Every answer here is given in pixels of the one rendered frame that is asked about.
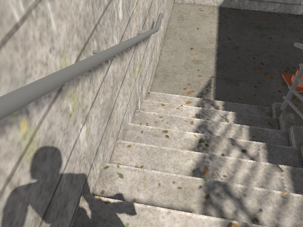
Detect stairs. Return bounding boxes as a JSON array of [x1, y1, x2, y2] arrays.
[[72, 91, 303, 227]]

